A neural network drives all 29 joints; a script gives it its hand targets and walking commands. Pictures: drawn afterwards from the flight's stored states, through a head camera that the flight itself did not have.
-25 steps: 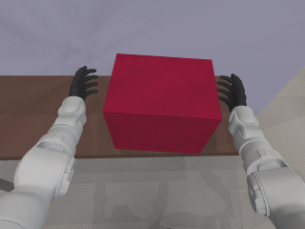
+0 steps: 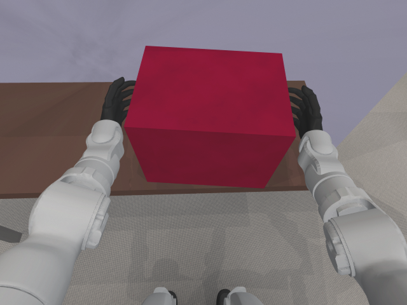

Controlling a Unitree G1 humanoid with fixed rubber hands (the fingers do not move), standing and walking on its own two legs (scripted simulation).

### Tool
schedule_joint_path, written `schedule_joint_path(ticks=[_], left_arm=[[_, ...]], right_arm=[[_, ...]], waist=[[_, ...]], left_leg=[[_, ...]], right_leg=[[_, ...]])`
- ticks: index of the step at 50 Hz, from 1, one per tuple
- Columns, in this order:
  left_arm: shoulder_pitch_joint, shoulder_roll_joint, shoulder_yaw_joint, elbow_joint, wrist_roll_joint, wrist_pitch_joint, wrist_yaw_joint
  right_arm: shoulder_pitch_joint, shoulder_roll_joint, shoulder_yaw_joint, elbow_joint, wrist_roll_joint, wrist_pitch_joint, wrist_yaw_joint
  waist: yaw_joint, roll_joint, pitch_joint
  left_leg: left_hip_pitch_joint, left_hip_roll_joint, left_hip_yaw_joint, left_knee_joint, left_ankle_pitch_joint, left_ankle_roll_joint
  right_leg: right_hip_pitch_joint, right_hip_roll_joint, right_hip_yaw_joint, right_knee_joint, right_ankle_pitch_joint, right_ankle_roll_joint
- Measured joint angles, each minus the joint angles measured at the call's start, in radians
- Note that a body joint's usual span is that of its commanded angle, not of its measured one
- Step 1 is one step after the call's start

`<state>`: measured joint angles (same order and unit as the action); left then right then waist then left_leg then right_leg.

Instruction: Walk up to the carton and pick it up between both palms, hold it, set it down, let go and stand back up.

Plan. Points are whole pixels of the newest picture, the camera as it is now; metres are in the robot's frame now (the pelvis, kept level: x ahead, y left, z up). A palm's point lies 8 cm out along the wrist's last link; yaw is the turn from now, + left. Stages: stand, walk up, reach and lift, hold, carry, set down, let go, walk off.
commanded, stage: reach and lift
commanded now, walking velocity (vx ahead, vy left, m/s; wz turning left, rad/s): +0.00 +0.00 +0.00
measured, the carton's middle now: (209, 122) +0.47 +0.00 +0.03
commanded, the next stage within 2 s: none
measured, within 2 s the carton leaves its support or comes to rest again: leaves its support in 1.80 s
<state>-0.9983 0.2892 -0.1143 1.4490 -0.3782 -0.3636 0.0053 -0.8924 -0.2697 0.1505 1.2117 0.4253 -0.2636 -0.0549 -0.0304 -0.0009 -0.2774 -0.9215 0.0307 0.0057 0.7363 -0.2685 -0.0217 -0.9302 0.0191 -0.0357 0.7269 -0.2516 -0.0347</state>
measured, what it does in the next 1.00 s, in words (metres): stands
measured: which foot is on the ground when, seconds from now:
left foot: down 0.00-1.00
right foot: down 0.00-1.00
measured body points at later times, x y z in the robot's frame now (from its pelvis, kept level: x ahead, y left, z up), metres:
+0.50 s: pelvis +0.00 +0.01 +0.00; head +0.09 +0.02 +0.45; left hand +0.47 +0.18 +0.06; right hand +0.45 -0.18 +0.06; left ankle +0.03 +0.13 -0.70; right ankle +0.03 -0.10 -0.70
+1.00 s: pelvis +0.01 +0.01 +0.02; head +0.10 +0.01 +0.46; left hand +0.47 +0.18 +0.06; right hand +0.45 -0.18 +0.06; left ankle +0.03 +0.13 -0.70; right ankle +0.03 -0.10 -0.70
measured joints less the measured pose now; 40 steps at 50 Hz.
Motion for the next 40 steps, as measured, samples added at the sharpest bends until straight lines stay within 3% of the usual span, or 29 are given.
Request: schedule_joint_path(ticks=[7,15,40], left_arm=[[-0.043,-0.028,0.041,0.046,0.047,-0.010,0.015],[-0.029,-0.045,0.072,0.046,0.093,-0.017,0.039],[0.013,-0.077,0.142,0.037,0.162,-0.051,0.058]], right_arm=[[-0.036,0.064,-0.048,0.042,-0.057,0.002,-0.048],[-0.033,0.082,-0.101,0.067,-0.104,-0.004,-0.068],[0.003,0.089,-0.190,0.054,-0.205,-0.022,-0.051]], waist=[[-0.015,-0.009,0.007],[-0.016,-0.007,0.004],[-0.013,0.017,0.037]], left_leg=[[-0.001,-0.002,-0.007,0.019,-0.006,-0.002],[0.016,0.001,-0.010,0.014,-0.011,0.002],[0.093,-0.008,-0.016,-0.040,-0.001,0.011]], right_leg=[[0.001,-0.002,-0.006,0.019,-0.009,-0.002],[0.027,0.002,-0.008,-0.002,-0.005,0.002],[0.113,-0.004,-0.010,-0.068,0.009,0.013]])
